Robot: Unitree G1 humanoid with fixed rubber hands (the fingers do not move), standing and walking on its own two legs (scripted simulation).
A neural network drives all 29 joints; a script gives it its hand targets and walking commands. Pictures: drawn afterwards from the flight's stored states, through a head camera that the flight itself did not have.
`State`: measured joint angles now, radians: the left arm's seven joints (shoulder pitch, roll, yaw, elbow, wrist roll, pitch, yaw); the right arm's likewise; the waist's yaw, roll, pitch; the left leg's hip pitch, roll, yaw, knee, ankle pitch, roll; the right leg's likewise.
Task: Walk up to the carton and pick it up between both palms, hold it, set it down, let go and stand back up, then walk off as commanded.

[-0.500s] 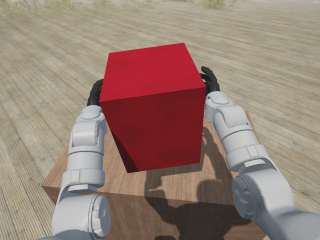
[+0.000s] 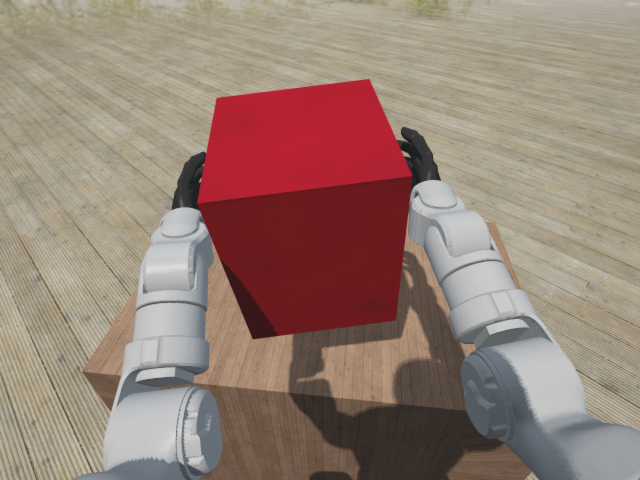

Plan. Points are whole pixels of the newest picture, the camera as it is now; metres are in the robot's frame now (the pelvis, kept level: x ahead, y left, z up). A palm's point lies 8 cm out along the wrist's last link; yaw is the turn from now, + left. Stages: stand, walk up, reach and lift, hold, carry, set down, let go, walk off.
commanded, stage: set down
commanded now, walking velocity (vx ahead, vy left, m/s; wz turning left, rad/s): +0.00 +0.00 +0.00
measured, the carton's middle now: (309, 213) +0.40 +0.02 +0.18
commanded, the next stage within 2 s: none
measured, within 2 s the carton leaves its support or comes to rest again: neither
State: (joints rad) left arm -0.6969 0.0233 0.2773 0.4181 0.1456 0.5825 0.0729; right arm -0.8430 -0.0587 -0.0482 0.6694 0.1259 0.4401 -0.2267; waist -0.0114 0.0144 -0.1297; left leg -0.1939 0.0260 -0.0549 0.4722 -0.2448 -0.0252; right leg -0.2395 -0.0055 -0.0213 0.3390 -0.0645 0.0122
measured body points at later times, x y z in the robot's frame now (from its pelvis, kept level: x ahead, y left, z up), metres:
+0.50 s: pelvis +0.02 +0.00 +0.00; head -0.01 +0.00 +0.45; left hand +0.42 +0.16 +0.16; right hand +0.44 -0.13 +0.17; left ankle +0.01 +0.13 -0.74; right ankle +0.08 -0.13 -0.74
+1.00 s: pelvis +0.02 +0.00 +0.00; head +0.01 +0.00 +0.45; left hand +0.42 +0.15 +0.14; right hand +0.44 -0.14 +0.15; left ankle +0.01 +0.13 -0.74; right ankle +0.08 -0.13 -0.74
